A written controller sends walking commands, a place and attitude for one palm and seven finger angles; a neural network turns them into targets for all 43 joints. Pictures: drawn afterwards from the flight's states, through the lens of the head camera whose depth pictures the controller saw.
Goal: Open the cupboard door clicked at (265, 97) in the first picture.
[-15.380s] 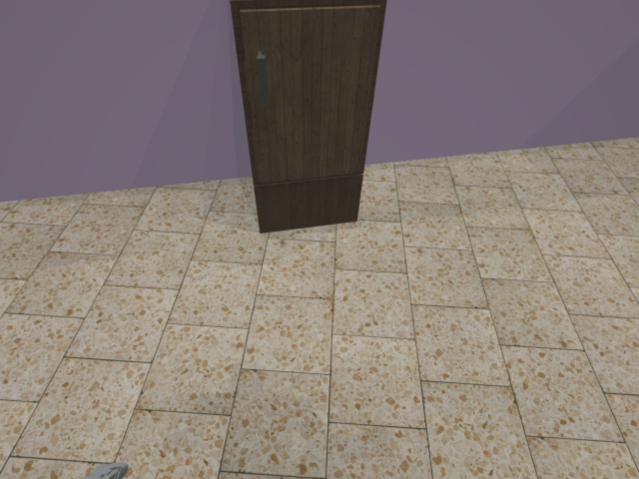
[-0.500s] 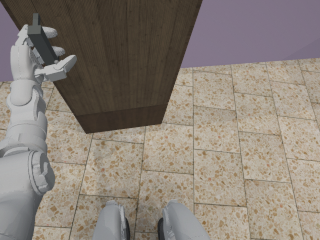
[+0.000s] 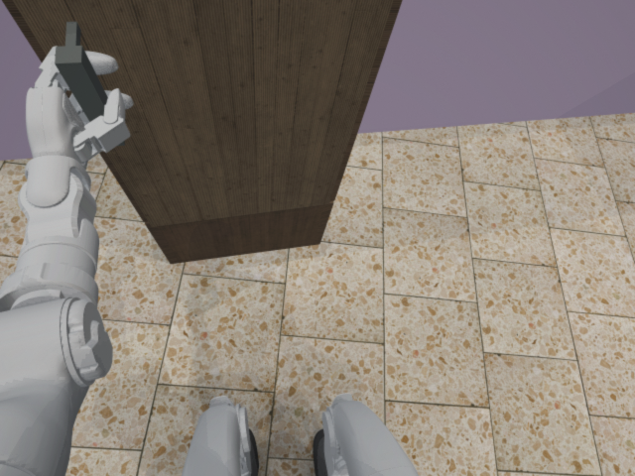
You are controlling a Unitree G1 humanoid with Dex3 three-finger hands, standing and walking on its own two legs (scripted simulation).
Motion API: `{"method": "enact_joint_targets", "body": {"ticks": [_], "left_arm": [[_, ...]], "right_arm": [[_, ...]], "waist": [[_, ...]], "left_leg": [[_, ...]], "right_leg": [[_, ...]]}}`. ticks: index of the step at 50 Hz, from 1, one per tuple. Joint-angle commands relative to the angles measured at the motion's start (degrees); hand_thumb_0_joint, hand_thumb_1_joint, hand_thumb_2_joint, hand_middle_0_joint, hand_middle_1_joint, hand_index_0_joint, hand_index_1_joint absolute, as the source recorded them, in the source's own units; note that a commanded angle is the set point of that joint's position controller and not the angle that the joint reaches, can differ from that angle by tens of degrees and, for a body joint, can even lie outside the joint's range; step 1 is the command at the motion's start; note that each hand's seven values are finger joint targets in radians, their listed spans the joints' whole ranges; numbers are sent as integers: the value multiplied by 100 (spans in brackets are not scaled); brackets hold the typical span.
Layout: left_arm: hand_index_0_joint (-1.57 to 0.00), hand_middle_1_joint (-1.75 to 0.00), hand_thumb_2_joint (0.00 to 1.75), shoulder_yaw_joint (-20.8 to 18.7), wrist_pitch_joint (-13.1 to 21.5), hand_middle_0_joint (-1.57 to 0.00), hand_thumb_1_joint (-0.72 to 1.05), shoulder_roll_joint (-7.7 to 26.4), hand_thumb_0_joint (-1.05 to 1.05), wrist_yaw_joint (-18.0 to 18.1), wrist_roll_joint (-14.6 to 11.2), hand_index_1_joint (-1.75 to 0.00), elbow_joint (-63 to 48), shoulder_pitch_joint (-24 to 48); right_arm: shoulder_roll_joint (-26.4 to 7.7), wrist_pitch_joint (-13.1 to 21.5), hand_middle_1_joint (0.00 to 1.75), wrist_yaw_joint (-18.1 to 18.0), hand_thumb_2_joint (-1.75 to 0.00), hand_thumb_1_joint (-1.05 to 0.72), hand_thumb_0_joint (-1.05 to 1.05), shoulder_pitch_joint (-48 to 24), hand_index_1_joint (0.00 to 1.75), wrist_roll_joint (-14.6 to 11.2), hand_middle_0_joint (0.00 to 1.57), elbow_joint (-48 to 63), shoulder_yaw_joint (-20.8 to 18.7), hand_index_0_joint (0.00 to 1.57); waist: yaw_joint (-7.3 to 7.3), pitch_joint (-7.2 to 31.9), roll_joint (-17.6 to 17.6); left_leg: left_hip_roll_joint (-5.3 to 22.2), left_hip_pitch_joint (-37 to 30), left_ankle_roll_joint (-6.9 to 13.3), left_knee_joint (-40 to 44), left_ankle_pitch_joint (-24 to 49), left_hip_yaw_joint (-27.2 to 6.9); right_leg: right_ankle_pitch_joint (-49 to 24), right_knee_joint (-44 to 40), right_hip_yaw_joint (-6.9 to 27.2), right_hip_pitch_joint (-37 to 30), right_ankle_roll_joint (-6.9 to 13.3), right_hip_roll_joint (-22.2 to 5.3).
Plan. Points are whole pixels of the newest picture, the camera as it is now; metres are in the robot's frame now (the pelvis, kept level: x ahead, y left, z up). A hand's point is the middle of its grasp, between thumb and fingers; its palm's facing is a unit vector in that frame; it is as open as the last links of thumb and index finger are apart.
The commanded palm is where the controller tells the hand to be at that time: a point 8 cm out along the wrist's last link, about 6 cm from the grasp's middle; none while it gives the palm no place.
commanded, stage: pull the door open along its arc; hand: left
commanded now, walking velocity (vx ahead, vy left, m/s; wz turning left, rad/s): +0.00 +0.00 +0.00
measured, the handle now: (95, 88) +0.58 +0.22 +0.06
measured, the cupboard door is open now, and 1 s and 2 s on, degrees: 1 45 45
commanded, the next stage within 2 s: open thumb and fingers to let go in 0.78 s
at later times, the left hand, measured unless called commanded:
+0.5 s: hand (176, 229) +0.39 +0.12 +0.06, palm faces +0.26 -0.96 +0.08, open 6.2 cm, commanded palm +0.32 +0.17 +0.06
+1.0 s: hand (272, 286) +0.32 +0.03 +0.06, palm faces +0.45 -0.89 -0.04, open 6.2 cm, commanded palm +0.26 +0.07 +0.06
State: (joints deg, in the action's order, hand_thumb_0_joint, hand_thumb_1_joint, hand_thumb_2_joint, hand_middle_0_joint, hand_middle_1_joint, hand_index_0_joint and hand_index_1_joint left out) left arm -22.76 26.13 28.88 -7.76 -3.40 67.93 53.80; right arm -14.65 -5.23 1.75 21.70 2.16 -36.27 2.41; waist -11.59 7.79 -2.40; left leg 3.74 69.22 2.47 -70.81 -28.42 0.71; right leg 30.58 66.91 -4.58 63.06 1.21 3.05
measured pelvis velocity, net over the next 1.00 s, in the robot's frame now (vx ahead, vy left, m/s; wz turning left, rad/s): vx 0.01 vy -0.07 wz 0.11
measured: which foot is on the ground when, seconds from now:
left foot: down 0.00-1.00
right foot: down 0.00-1.00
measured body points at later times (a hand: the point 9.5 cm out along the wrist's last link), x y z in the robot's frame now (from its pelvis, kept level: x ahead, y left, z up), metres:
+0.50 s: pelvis +0.02 -0.01 +0.03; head +0.11 +0.00 +0.47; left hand +0.37 +0.17 +0.06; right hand +0.15 -0.25 -0.09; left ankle +0.04 +0.09 -0.63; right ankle +0.01 -0.12 -0.63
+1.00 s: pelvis +0.01 -0.07 +0.02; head +0.07 -0.08 +0.47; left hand +0.29 +0.07 +0.06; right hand +0.21 -0.26 -0.09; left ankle +0.04 +0.09 -0.63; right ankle +0.00 -0.12 -0.63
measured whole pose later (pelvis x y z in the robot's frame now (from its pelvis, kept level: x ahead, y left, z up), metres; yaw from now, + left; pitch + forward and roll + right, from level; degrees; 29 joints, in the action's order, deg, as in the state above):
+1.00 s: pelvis +0.01 -0.07 +0.02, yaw +6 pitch +16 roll +2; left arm 10.3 20.2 -6.6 34.2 6.2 18.6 -0.1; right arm -10.0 0.9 1.3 9.1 5.2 -34.2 1.0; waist -1.1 10.2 -1.0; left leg 1.3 51.7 -2.7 -61.9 -26.0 -1.9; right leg 33.3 64.3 -7.2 47.2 6.5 1.3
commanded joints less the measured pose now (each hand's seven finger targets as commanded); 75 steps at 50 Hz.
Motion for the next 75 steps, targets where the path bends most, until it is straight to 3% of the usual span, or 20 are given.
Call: {"method": "enact_joint_targets", "body": {"ticks": [1, 7, 15, 16, 17, 18, 21, 24, 28, 34, 37, 39, 42, 44, 46, 51, 55, 64, 71, 75], "left_arm": [[-40, -135, 90, -53, 342, -40, 90, 980, 0, -74, -141, -135, -1194, 1520], [-40, -135, 90, 112, 297, -40, 90, 540, 0, -106, -363, -135, -1992, 250], [-40, -135, 90, 900, 282, -40, 90, -715, 0, 64, -659, -135, -3812, -2007], [-40, -135, 90, 339, 256, -40, 90, -928, 0, 751, -1004, -135, -4193, -2237], [-40, -135, 90, 936, 213, -40, 90, -1474, 0, 1084, -852, -135, -4259, -2514], [-40, -135, 90, 1101, 199, -40, 90, -1750, 0, 1341, -822, -135, -4449, -2726], [-40, -135, 90, 1313, 269, -40, 90, -1934, 0, 2208, -375, -135, -5146, -3290], [-40, -135, 90, 1908, 249, -40, 90, -2625, 0, 2997, 95, -135, -5454, -3825], [-40, -135, 90, 2236, 139, -40, 90, -3073, 0, 3885, 611, -135, -5801, -4421], [-40, -135, 90, 2811, -160, -40, 90, -3465, 0, 4206, 1132, -135, -6194, -4991], [-40, -135, 90, 3085, -292, -40, 90, -3707, 0, 4137, 1084, -135, -6397, -5642], [-40, -135, 90, 3329, -392, -40, 90, -3938, 0, 4134, 981, -135, -6481, -5457], [-40, -135, 90, 3367, -458, -40, 90, -4007, 0, 4225, 978, -135, -6225, -4850], [-40, -135, 90, 3402, -413, -40, 90, -4029, 0, 4324, 1024, -135, -6083, -4058], [-39, -134, 84, 3207, -330, -39, 76, -3820, 0, 4348, 1047, -134, -6044, -4023], [-36, -130, 69, 3120, -222, -36, 41, -3675, 0, 4131, 970, -130, -6153, -4543], [-35, -127, 57, 3153, -178, -35, 13, -3610, 0, 3973, 932, -127, -6237, -4475], [-30, -120, 30, 3100, 35, -30, -50, -3545, 0, 3888, 795, -120, -6461, -4835], [-26, -95, 30, 2958, -32, -26, -50, -3465, 0, 3937, 826, -95, -6337, -4943], [-22, -75, 30, 3209, -7, -22, -50, -3685, 0, 3964, 887, -75, -6498, -4787]], "right_arm": [[-1093, 50, 30, -24, -90, -90, 0, 984, 30, -24, 20, 331, -407, 20], [-1001, 3, 30, 22, -90, -90, 0, 762, 30, -137, 20, 569, -474, 20], [-830, 94, 30, 134, -90, -90, 0, 308, 30, -262, 20, 921, -589, 20], [-715, 154, 30, 127, -90, -90, 0, 180, 30, -205, 20, 979, -575, 20], [-665, 201, 30, 169, -90, -90, 0, 91, 30, -184, 20, 977, -547, 20], [-638, 232, 30, 207, -90, -90, 0, 39, 30, -172, 20, 971, -564, 20], [-594, 278, 30, 269, -90, -90, 0, -124, 30, -34, 20, 1050, -579, 20], [-469, 292, 30, 356, -90, -90, 0, -395, 30, 55, 20, 1123, -571, 20], [-306, 339, 30, 343, -90, -90, 0, -787, 30, 142, 20, 1238, -528, 20], [-76, 473, 30, 123, -90, -90, 0, -1211, 30, 225, 20, 1305, -397, 20], [9, 552, 30, 61, -90, -90, 0, -1379, 30, 214, 20, 1336, -342, 20], [34, 627, 30, 40, -90, -90, 0, -1456, 30, 206, 20, 1317, -299, 20], [42, 755, 30, -27, -90, -90, 0, -1547, 30, 246, 20, 1168, -277, 20], [46, 832, 30, -47, -90, -90, 0, -1593, 30, 263, 20, 1023, -260, 20], [64, 887, 30, -84, -90, -90, 0, -1567, 30, 283, 20, 964, -296, 20], [45, 922, 30, -84, -90, -90, 0, -1418, 30, 288, 20, 971, -388, 20], [-5, 886, 30, -92, -90, -90, 0, -1308, 30, 254, 20, 913, -435, 20], [-46, 943, 30, -93, -90, -90, 0, -1322, 30, 227, 20, 922, -482, 20], [-67, 934, 30, -118, -90, -90, 0, -1296, 30, 229, 20, 949, -501, 20], [-68, 966, 30, -113, -90, -90, 0, -1320, 30, 229, 20, 964, -505, 20]], "waist": [[199, 3025, -717], [471, 3008, -411], [768, 2624, -217], [1142, 2564, -320], [945, 2391, -269], [937, 2224, -113], [1060, 2286, -4], [1059, 2054, 266], [1193, 1998, 444], [1221, 1735, 479], [1266, 1709, 549], [1132, 1482, 510], [963, 1189, 867], [788, 1056, 779], [856, 1187, 876], [1013, 1925, 977], [920, 1835, 1028], [994, 1857, 967], [995, 1757, 1127], [941, 1786, 839]], "left_leg": [[-145, -3221, -87, 786, 2402, -536], [-208, -3142, -75, 982, 2521, -335], [-248, -3417, -102, 1265, 2832, -156], [-241, -3414, -158, 1329, 3009, -124], [-212, -3484, -192, 1356, 2990, -146], [-189, -3489, -213, 1366, 2952, -167], [-211, -3442, -227, 1351, 3029, -176], [-249, -3283, -217, 1359, 2745, -145], [-336, -3042, -204, 1394, 2289, -120], [-420, -2960, -187, 1474, 1666, -63], [-442, -2999, -188, 1505, 1572, -51], [-455, -2984, -198, 1472, 1423, -76], [-471, -2663, -209, 1295, 1073, -191], [-476, -2521, -213, 1154, 902, -245], [-492, -2351, -225, 1075, 866, -272], [-528, -2051, -256, 1017, 1148, -271], [-514, -1948, -251, 990, 1119, -272], [-525, -1894, -248, 967, 1077, -334], [-520, -1899, -232, 1007, 1043, -328], [-511, -2181, -215, 1038, 1086, -286]], "right_leg": [[-1938, -836, 163, -812, 32, 128], [-2406, -957, 192, -1480, 6, 119], [-2914, -1134, 167, -1951, -7, 84], [-2843, -1122, 100, -2021, 4, 72], [-2757, -1125, 56, -1852, -27, 72], [-2670, -1142, 18, -1796, -29, 63], [-2758, -1021, 46, -1990, -8, 28], [-2716, -1021, 48, -2082, -5, -29], [-2550, -1068, 95, -2337, 34, -94], [-2160, -1378, 248, -2516, 59, -193], [-2246, -1550, 340, -2710, 28, -249], [-2300, -1682, 409, -2635, -31, -320], [-1995, -1864, 680, -2418, -146, -456], [-1732, -1933, 857, -2178, -184, -552], [-1711, -1976, 1048, -2321, -208, -634], [-3073, -1819, 1396, -3220, -335, -829], [-3367, -1838, 1508, -3293, -405, -920], [-3361, -1751, 1496, -3280, -385, -902], [-3097, -1766, 1404, -3180, -355, -846], [-2833, -1700, 1179, -2855, -303, -759]]}}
